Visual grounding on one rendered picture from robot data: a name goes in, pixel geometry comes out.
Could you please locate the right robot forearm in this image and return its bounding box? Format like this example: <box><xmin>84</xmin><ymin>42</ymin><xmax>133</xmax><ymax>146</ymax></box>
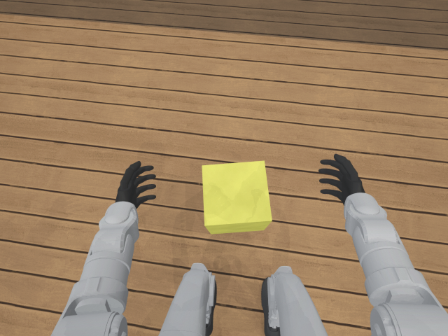
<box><xmin>344</xmin><ymin>192</ymin><xmax>448</xmax><ymax>315</ymax></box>

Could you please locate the right robot upper arm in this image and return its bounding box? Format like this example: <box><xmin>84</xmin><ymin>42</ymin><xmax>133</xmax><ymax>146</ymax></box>
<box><xmin>370</xmin><ymin>302</ymin><xmax>448</xmax><ymax>336</ymax></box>

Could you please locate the robot right foot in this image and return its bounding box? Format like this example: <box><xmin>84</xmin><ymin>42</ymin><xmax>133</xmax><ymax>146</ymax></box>
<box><xmin>261</xmin><ymin>277</ymin><xmax>280</xmax><ymax>336</ymax></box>

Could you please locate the left robot hand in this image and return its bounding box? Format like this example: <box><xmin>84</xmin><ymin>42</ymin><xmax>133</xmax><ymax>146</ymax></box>
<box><xmin>115</xmin><ymin>161</ymin><xmax>156</xmax><ymax>209</ymax></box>

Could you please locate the carton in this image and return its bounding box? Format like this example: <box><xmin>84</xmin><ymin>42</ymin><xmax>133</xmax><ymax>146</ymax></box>
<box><xmin>202</xmin><ymin>161</ymin><xmax>272</xmax><ymax>235</ymax></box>

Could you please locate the robot right thigh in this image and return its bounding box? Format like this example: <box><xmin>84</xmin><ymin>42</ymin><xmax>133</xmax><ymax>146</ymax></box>
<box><xmin>267</xmin><ymin>273</ymin><xmax>328</xmax><ymax>336</ymax></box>

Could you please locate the right robot hand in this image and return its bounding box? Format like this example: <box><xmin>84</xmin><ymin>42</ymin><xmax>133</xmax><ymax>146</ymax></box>
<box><xmin>318</xmin><ymin>154</ymin><xmax>365</xmax><ymax>205</ymax></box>

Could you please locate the left robot upper arm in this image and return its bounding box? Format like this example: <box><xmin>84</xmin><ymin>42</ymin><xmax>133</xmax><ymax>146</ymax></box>
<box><xmin>53</xmin><ymin>311</ymin><xmax>128</xmax><ymax>336</ymax></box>

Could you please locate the left robot forearm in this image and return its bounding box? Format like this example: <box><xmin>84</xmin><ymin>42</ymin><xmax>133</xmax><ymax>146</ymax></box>
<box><xmin>51</xmin><ymin>202</ymin><xmax>139</xmax><ymax>336</ymax></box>

